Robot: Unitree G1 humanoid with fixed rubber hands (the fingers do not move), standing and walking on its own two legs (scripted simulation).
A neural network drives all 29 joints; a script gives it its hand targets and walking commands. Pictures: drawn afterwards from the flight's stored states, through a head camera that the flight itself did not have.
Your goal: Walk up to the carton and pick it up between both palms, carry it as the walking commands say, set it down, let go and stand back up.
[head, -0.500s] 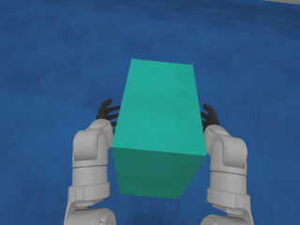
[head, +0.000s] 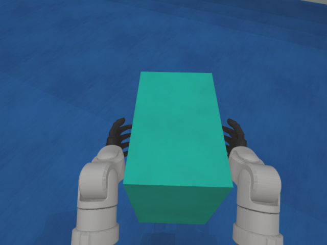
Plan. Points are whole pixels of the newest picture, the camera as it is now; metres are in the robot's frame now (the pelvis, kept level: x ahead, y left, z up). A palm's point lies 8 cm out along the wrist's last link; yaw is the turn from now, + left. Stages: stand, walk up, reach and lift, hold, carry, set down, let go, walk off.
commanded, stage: carry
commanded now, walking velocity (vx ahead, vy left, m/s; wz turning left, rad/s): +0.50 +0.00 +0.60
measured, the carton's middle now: (174, 150) +0.34 +0.00 +0.02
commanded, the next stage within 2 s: none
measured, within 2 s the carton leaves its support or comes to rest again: neither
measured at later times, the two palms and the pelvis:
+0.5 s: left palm (53, 86) +0.52 +0.36 +0.08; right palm (141, 72) +0.58 +0.10 +0.08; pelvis +0.26 +0.16 +0.00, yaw +14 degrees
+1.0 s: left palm out of the picture +0.74 +0.66 +0.08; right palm (67, 29) +0.86 +0.43 +0.07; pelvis +0.54 +0.41 +0.01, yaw +27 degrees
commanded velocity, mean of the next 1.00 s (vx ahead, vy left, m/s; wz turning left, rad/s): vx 0.50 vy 0.00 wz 0.60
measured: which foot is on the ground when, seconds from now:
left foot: up 0.00-0.24, down 0.26-0.50, up 0.52-0.70, down 0.72-1.00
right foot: down 0.00-0.30, up 0.32-0.48, down 0.50-0.78, up 0.80-1.00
